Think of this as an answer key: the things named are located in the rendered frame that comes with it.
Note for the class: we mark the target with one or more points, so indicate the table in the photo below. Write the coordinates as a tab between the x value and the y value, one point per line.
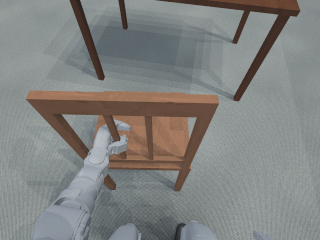
283	8

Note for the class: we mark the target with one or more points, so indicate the robot right thigh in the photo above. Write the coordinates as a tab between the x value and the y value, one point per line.
195	231

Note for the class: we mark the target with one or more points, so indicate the left robot forearm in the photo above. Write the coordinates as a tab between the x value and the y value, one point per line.
86	186

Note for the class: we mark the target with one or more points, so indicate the left robot upper arm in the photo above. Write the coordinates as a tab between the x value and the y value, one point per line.
63	223

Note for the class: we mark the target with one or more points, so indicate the robot right foot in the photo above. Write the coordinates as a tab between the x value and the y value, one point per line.
178	231

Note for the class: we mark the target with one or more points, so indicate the robot left hand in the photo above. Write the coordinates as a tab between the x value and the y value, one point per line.
104	139

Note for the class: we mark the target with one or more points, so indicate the chair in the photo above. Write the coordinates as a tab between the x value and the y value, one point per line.
159	133

